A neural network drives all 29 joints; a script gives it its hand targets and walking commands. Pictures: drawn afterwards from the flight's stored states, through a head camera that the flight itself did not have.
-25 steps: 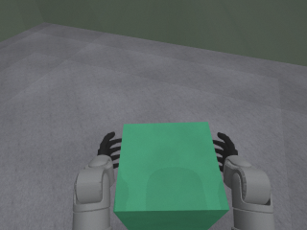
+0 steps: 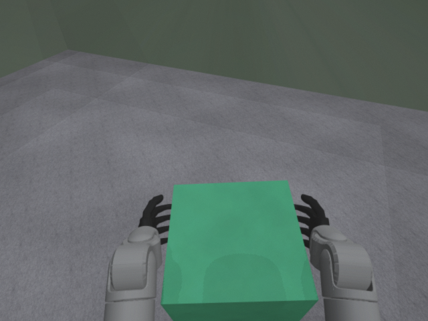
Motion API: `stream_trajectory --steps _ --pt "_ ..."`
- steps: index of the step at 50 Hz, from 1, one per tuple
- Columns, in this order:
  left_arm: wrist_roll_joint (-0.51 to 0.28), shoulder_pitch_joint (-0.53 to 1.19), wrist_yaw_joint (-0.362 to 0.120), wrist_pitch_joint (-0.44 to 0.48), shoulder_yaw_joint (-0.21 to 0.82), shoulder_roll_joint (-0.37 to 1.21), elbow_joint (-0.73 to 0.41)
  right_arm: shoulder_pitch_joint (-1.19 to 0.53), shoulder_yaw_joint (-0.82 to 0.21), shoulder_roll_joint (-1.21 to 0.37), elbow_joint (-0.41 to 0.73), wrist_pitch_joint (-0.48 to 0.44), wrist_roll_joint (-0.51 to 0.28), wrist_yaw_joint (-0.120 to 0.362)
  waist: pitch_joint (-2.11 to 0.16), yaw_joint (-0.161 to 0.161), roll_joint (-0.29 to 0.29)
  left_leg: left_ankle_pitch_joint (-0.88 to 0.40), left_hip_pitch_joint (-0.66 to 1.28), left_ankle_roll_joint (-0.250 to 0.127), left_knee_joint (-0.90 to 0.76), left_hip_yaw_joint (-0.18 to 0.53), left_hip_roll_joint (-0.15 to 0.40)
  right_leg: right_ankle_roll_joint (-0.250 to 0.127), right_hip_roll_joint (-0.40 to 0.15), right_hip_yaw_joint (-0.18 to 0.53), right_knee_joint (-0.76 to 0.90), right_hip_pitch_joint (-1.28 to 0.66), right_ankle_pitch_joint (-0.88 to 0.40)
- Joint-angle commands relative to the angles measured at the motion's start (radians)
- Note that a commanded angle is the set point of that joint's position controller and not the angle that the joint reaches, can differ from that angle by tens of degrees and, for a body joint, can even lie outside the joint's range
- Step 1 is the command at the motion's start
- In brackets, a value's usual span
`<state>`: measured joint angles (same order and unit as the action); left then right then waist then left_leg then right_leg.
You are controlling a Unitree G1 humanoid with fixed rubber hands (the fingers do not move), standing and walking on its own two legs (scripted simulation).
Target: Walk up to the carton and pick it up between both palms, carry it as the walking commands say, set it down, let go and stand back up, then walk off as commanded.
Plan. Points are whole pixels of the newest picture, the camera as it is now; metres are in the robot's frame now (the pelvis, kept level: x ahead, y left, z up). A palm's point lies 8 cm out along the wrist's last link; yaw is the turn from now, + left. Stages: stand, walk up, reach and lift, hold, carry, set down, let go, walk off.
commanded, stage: carry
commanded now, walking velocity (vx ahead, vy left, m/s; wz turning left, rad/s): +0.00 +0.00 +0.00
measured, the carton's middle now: (233, 262) +0.25 +0.00 -0.01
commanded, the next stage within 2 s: hold in 1.22 s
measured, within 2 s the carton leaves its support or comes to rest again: neither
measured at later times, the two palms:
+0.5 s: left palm (162, 229) +0.28 +0.13 +0.06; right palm (324, 230) +0.28 -0.17 +0.06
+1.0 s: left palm (167, 225) +0.29 +0.12 +0.05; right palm (324, 225) +0.29 -0.17 +0.06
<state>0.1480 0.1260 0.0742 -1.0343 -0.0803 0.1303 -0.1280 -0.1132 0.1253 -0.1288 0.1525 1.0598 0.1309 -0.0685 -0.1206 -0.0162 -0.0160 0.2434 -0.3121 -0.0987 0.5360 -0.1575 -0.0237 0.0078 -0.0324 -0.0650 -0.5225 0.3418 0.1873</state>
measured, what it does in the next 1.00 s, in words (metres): stands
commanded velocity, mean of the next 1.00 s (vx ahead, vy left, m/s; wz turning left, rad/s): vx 0.00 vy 0.00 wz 0.00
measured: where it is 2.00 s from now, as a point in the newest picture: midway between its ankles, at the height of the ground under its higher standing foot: outside the picture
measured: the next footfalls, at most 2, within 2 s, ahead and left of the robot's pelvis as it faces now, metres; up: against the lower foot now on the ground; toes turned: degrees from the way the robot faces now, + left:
none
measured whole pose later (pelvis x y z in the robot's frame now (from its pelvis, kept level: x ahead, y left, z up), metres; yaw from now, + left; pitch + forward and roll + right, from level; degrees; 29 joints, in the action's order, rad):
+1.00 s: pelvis +0.03 -0.03 +0.00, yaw +1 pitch +1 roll -1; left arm 0.16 0.13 0.07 -0.93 -0.09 0.13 -0.04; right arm -0.12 0.14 -0.13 0.07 0.95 0.14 -0.06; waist -0.11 -0.01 -0.01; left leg 0.29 -0.30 -0.06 0.56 -0.13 0.01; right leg -0.03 0.00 -0.09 -0.54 0.32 0.24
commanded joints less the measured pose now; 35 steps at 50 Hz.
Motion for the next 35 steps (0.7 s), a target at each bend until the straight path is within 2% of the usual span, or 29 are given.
stream_trajectory --steps 1,6,7,12,21,27,35 --pt "-0.321 0.491 -0.230 0.023 0.596 0.851 -0.100 -0.593 -0.609 -0.780 0.140 -0.044 -0.322 0.241 -0.159 0.000 0.029 0.187 -0.022 0.060 -0.223 0.216 0.197 -0.026 -0.066 0.065 0.051 -0.091 0.001" --pt "-0.326 0.503 -0.228 0.037 0.595 0.852 -0.111 -0.596 -0.608 -0.784 0.148 -0.058 -0.319 0.234 -0.180 0.002 0.013 0.152 -0.003 0.061 -0.192 0.206 0.187 -0.031 -0.071 0.075 0.061 -0.090 -0.001" --pt "-0.312 0.491 -0.228 0.042 0.578 0.847 -0.082 -0.586 -0.591 -0.778 0.122 -0.064 -0.305 0.234 -0.194 0.002 0.015 0.138 0.006 0.061 -0.184 0.205 0.186 -0.033 -0.072 0.077 0.061 -0.095 -0.008" --pt "-0.316 0.482 -0.223 0.060 0.586 0.851 -0.113 -0.581 -0.602 -0.781 0.161 -0.081 -0.310 0.228 -0.245 0.004 -0.001 0.041 0.047 0.062 -0.143 0.193 0.181 -0.039 -0.083 0.085 0.061 -0.113 -0.062" --pt "-0.288 0.445 -0.212 0.093 0.574 0.834 -0.114 -0.545 -0.591 -0.763 0.155 -0.112 -0.295 0.227 -0.288 0.005 0.012 -0.135 0.093 0.064 -0.096 0.181 0.184 -0.049 -0.094 0.089 0.043 -0.135 -0.139" --pt "-0.279 0.440 -0.209 0.098 0.574 0.830 -0.100 -0.534 -0.584 -0.758 0.128 -0.116 -0.288 0.232 -0.263 0.006 0.027 -0.150 0.090 0.068 -0.095 0.181 0.186 -0.051 -0.094 0.089 0.042 -0.122 -0.130" --pt "-0.271 0.453 -0.212 0.107 0.566 0.831 -0.066 -0.554 -0.576 -0.754 0.100 -0.126 -0.278 0.235 -0.231 0.008 0.017 -0.132 0.083 0.071 -0.099 0.182 0.183 -0.054 -0.096 0.093 0.055 -0.108 -0.115"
